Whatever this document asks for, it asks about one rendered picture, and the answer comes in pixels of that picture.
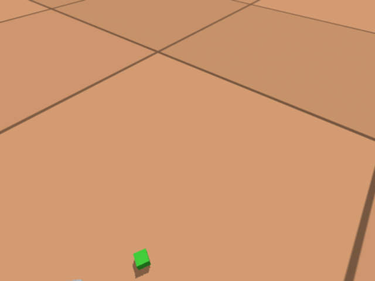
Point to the cube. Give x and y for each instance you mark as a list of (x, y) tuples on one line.
[(141, 259)]

